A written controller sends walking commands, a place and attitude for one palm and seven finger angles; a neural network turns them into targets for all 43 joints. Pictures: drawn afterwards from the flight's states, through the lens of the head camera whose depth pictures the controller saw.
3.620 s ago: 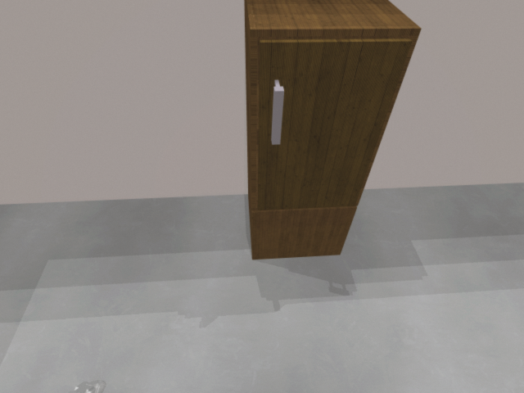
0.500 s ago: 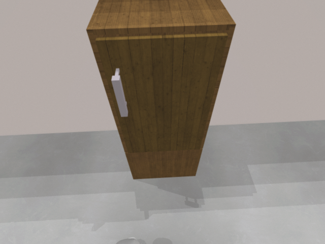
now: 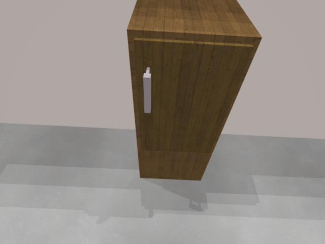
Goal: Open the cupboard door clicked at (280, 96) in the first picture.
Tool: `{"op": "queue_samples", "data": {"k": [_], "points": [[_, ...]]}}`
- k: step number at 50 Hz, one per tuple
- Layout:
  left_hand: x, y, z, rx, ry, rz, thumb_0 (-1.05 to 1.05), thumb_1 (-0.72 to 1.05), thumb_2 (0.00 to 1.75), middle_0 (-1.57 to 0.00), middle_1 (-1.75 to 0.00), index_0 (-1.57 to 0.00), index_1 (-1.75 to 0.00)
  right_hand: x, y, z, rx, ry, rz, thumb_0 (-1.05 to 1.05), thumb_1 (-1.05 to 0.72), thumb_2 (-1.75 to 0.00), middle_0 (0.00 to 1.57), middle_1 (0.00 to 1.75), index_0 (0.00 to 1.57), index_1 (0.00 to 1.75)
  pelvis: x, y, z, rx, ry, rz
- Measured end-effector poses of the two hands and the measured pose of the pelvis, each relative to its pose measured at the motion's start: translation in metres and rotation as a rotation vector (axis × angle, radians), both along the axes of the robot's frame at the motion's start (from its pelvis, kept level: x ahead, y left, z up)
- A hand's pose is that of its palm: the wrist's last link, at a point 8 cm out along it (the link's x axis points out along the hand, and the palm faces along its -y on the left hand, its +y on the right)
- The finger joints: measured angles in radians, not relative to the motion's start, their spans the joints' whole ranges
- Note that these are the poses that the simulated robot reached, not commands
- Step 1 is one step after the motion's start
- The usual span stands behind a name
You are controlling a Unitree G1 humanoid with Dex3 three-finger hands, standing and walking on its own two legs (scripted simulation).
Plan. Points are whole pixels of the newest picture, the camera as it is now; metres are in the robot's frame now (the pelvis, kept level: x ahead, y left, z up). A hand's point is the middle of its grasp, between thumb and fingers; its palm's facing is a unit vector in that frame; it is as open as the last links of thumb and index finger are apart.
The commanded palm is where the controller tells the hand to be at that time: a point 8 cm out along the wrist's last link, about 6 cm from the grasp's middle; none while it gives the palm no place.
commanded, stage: come to a stop and stand still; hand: left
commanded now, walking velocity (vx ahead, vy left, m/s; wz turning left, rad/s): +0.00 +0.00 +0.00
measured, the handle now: (147, 90) +0.59 +0.12 +0.03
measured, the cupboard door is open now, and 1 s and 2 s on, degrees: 0 0 0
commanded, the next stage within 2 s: look again from close up in 0.42 s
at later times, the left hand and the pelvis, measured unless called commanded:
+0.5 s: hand out of the picture +0.00 +0.19 -0.17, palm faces +0.00 -0.99 -0.17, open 7.3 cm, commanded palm none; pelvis -0.01 +0.03 +0.01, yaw -2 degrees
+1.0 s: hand out of the picture +0.01 +0.20 -0.16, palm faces -0.01 -0.98 -0.22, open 7.4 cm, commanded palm none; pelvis +0.01 +0.03 +0.01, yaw -2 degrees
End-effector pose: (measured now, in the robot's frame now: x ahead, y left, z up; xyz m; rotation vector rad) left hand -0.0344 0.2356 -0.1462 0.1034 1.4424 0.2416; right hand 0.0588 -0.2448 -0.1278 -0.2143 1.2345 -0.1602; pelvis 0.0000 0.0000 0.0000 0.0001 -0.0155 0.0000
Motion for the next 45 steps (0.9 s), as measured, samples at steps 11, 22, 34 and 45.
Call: {"op": "queue_samples", "data": {"k": [11, 22, 34, 45], "points": [[0.018, 0.015, 0.004, -0.02, -0.032, -0.059, 0.0, 0.91, 0.9, -0.2, -0.29, -0.19, -0.3, -0.022, 0.04, -0.001, 0.03, 0.027, -0.026, 0.0, -0.94, -0.9, 0.21, 0.3, 0.21, 0.3, -0.003, 0.021, 0.006, 0.027, 0.004, -0.023], [0.032, 0.007, 0.009, -0.044, -0.035, -0.114, 0.01, 0.93, 0.9, -0.2, -0.3, -0.2, -0.3, -0.072, 0.055, -0.004, 0.059, 0.139, -0.096, 0.0, -0.93, -0.9, 0.2, 0.3, 0.2, 0.29, -0.004, 0.029, 0.013, 0.0, -0.007, -0.035], [0.027, 0.023, 0.01, -0.014, -0.03, -0.143, 0.0, 0.92, 0.9, -0.2, -0.3, -0.2, -0.3, -0.098, 0.077, -0.016, 0.111, 0.185, -0.074, 0.0, -0.91, -0.9, 0.2, 0.3, 0.2, 0.29, -0.009, 0.04, 0.005, -0.006, 0.011, -0.02], [0.035, 0.026, 0.018, 0.02, -0.038, -0.119, 0.0, 0.91, 0.9, -0.2, -0.29, -0.2, -0.3, -0.068, 0.071, -0.022, 0.118, 0.131, -0.05, 0.02, -0.93, -0.9, 0.2, 0.3, 0.2, 0.29, 0.005, 0.037, 0.006, 0.011, 0.009, -0.028]]}}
